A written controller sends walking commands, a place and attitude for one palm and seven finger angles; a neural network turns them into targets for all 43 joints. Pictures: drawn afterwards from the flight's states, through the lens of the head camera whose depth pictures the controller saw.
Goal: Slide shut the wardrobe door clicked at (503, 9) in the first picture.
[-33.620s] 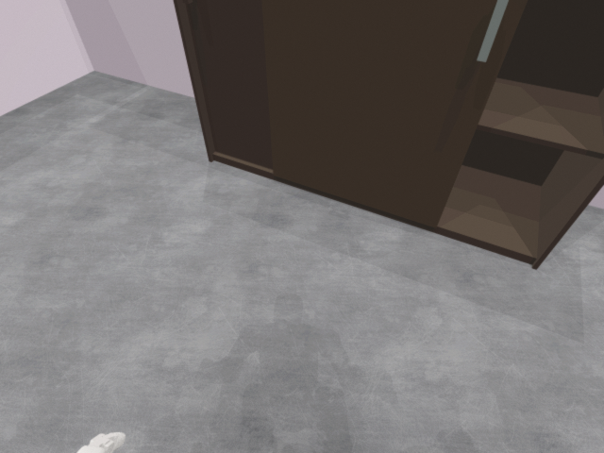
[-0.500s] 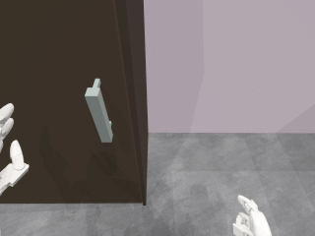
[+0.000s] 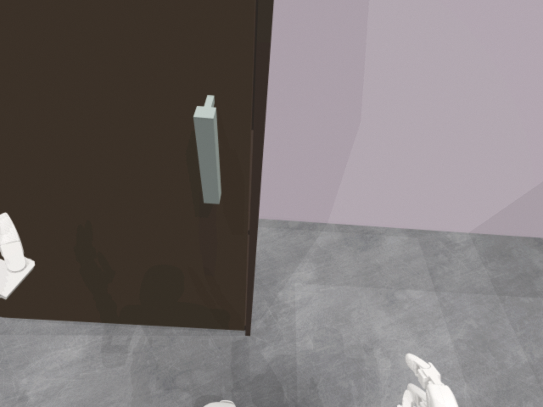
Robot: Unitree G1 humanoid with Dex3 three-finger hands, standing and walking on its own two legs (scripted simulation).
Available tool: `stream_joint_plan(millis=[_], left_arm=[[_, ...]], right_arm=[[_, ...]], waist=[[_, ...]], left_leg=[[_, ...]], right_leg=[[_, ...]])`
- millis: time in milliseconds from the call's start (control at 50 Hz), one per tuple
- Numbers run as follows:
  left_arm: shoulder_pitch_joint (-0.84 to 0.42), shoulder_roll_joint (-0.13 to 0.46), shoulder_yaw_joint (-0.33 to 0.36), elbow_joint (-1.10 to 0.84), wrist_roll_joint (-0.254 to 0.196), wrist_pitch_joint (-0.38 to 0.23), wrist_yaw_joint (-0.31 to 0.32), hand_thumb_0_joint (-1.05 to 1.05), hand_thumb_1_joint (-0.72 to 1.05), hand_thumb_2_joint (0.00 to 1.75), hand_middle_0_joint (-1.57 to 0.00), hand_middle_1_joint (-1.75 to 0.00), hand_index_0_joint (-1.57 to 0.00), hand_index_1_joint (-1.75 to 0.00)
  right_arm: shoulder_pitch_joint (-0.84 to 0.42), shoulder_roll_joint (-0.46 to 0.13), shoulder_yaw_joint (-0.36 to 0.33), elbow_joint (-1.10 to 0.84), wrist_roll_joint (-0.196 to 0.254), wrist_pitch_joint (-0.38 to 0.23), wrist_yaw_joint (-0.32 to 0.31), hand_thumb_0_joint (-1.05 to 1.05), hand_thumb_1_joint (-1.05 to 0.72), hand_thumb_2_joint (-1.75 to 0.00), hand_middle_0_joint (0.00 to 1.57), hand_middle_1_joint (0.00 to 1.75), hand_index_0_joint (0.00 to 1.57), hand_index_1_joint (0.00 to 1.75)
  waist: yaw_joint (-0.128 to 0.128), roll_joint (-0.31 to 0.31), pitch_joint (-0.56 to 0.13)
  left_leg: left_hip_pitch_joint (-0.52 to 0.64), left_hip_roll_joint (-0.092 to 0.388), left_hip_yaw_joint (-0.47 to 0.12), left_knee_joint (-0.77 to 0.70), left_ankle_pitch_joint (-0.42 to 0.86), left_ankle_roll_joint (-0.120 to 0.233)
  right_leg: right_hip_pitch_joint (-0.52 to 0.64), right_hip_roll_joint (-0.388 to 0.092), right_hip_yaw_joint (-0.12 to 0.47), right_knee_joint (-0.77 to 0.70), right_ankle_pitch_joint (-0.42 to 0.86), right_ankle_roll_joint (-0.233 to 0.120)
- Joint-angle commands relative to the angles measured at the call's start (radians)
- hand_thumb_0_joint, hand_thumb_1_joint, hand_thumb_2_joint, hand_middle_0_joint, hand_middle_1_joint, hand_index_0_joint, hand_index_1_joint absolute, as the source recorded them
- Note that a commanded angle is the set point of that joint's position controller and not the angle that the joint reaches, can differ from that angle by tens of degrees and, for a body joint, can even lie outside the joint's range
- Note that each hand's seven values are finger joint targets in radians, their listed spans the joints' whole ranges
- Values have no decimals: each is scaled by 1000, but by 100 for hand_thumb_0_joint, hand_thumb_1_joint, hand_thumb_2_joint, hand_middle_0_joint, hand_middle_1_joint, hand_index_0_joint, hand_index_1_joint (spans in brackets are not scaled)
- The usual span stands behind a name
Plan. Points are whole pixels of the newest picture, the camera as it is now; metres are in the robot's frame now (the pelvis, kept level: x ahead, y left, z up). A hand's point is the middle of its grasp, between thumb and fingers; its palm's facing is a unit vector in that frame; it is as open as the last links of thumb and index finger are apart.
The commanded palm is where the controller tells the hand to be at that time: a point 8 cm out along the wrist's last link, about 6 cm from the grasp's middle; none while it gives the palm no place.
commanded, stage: step back with the hand held close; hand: left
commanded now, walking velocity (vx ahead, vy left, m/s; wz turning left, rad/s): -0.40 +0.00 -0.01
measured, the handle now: (211, 151) +0.46 +0.13 +0.13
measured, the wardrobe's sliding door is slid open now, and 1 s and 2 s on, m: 0.00 0.00 0.00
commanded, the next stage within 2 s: stop stepping back and stand still in 0.46 s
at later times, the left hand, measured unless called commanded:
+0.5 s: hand out of the picture +0.13 +0.29 +0.20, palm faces +0.43 -0.81 -0.40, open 7.4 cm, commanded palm +0.07 +0.33 +0.19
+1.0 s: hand out of the picture +0.03 +0.34 +0.19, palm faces +0.43 -0.86 -0.26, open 7.5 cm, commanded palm -0.05 +0.38 +0.19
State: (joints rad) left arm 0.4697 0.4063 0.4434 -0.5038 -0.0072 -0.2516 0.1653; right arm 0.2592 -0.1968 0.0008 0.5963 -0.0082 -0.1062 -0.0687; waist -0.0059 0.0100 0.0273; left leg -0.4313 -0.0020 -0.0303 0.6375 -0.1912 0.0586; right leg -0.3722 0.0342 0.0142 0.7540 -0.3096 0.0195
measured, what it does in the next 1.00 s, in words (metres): walks backwards: right foot, then right foot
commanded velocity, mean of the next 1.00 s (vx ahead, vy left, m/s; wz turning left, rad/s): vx -0.11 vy -0.06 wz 0.01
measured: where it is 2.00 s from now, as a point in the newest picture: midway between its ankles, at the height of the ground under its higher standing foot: outside the picture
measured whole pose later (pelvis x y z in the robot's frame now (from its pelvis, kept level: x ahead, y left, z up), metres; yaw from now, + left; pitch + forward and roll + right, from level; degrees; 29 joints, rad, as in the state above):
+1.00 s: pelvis -0.20 +0.08 +0.01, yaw -2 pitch -4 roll -3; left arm 0.39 0.40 0.44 -0.50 -0.06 -0.17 0.16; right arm 0.23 -0.12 0.04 0.64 -0.01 -0.12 -0.02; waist -0.05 -0.07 0.03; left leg -0.31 -0.01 -0.03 0.55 -0.18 0.04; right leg -0.44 0.07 0.00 1.02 -0.43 -0.02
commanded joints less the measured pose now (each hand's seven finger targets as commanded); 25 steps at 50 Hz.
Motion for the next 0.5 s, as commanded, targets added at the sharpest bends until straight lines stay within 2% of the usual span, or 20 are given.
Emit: stream_joint_plan(millis=[0,40,60,80,100,120,140,160,180,240,260,280,340,360,380,400,420,440,460,480], left_arm=[[0,154,128,-201,-3,-85,5,0,90,90,-20,-30,-20,-30],[26,140,107,-169,-11,-85,-8,0,90,90,-20,-30,-20,-30],[15,136,94,-168,-13,-86,-13,0,90,90,-20,-30,-20,-30],[-30,145,84,-182,-21,-93,-15,0,90,90,-20,-30,-20,-30],[-44,171,96,-177,-26,-100,-13,0,90,90,-20,-30,-20,-30],[-50,179,92,-170,-28,-102,-9,0,90,90,-20,-30,-20,-30],[-72,163,62,-207,-38,-94,-14,0,90,90,-20,-30,-20,-30],[-48,197,92,-236,-47,-89,-13,0,90,90,-20,-30,-20,-30],[-2,211,112,-248,-56,-87,-13,0,90,90,-20,-30,-20,-30],[30,242,145,-317,-65,-92,-10,0,90,90,-20,-30,-20,-30],[31,276,180,-338,-66,-96,-3,0,90,90,-20,-30,-20,-30],[36,257,166,-334,-65,-99,0,0,90,90,-20,-30,-20,-30],[41,245,165,-279,-59,-100,12,0,90,90,-20,-30,-20,-30],[42,239,164,-247,-59,-97,13,0,90,90,-20,-30,-20,-30],[34,225,155,-229,-58,-96,13,0,90,90,-20,-30,-20,-30],[19,209,145,-215,-56,-93,10,0,90,90,-20,-30,-20,-30],[-4,199,148,-203,-51,-94,6,0,90,90,-20,-30,-20,-30],[-37,201,155,-183,-43,-95,1,0,90,90,-20,-30,-20,-30],[-52,201,143,-168,-41,-97,-3,0,90,90,-20,-30,-20,-30],[-52,206,150,-172,-47,-103,-5,0,90,90,-20,-30,-20,-30]], right_arm=[[-102,-150,-55,-146,-6,-84,2,0,-90,-90,20,30,20,30],[-102,-152,-46,-124,-11,-84,11,0,-90,-90,20,30,20,30],[-99,-153,-49,-121,-15,-83,10,0,-90,-90,20,30,20,30],[-105,-142,-40,-109,-11,-86,13,0,-90,-90,20,30,20,30],[-108,-134,-37,-97,-9,-85,12,0,-90,-90,20,30,20,30],[-104,-124,-37,-92,-10,-77,8,0,-90,-90,20,30,20,30],[-104,-126,-55,-100,3,-74,3,0,-90,-90,20,30,20,30],[-118,-130,-60,-113,10,-72,-1,0,-90,-90,20,30,20,30],[-135,-129,-56,-129,8,-65,-6,0,-90,-90,20,30,20,30],[-167,-125,-46,-150,6,-53,-8,0,-90,-90,20,30,20,30],[-166,-132,-48,-145,2,-51,-13,0,-90,-90,20,30,20,30],[-165,-123,-43,-141,0,-51,-15,0,-90,-90,20,30,20,30],[-143,-124,-41,-122,-7,-52,-19,0,-90,-90,20,30,20,30],[-143,-128,-42,-116,-12,-54,-23,0,-90,-90,20,30,20,30],[-141,-129,-37,-115,-11,-59,-24,0,-90,-90,20,30,20,30],[-147,-143,-37,-120,-14,-67,-24,0,-90,-90,20,30,20,30],[-155,-160,-44,-125,-17,-76,-23,0,-90,-90,20,30,20,30],[-149,-163,-54,-118,-27,-77,-24,0,-90,-90,20,30,20,30],[-154,-152,-54,-115,-28,-74,-24,0,-90,-90,20,30,20,30],[-134,-154,-64,-108,-30,-72,-20,0,-90,-90,20,30,20,30]], waist=[[22,156,-67],[20,162,-46],[13,142,-37],[12,91,-54],[14,47,-106],[13,20,-204],[9,-58,-276],[12,-87,-311],[19,-56,-307],[15,7,-188],[12,24,-164],[6,29,-116],[-5,31,-38],[-8,62,-15],[-8,93,-9],[-4,180,-9],[5,275,-47],[9,290,-74],[13,257,-85],[18,237,-131]], left_leg=[[-161,226,-248,-320,-311,77],[-108,198,-243,-289,-298,57],[-73,163,-201,-239,-228,36],[10,133,-167,-186,-103,12],[120,117,-123,-128,68,-9],[224,103,-54,-84,305,-33],[311,89,-24,-33,386,-43],[377,88,-20,-8,354,-41],[365,92,-31,-20,269,-33],[262,76,-59,-45,-17,-41],[248,67,-66,-42,-89,-52],[231,62,-76,-30,-155,-57],[227,49,-95,23,-214,-70],[210,62,-119,-30,-215,-68],[168,97,-175,-134,-245,-55],[65,157,-268,-310,-315,-27],[-83,252,-407,-497,-454,19],[-178,301,-457,-574,-546,45],[-193,308,-446,-593,-547,43],[-149,297,-385,-577,-490,30]], right_leg=[[217,14,11,-83,-50,-12],[193,10,14,-259,-12,-25],[164,-16,52,-323,68,-37],[112,-53,79,-373,145,-51],[72,-96,106,-378,250,-61],[96,-133,105,-331,468,-62],[84,-124,86,-294,524,-47],[38,-124,80,-291,478,-46],[11,-128,91,-299,365,-47],[-79,-140,137,-362,65,-80],[-114,-145,143,-377,-8,-94],[-161,-150,141,-392,-85,-104],[-280,-160,142,-418,-219,-123],[-286,-135,120,-396,-212,-112],[-245,-82,78,-337,-197,-90],[-133,3,32,-230,-180,-54],[54,77,-5,-37,-162,-32],[167,93,7,118,-183,-34],[192,97,15,183,-198,-37],[203,97,5,185,-223,-47]])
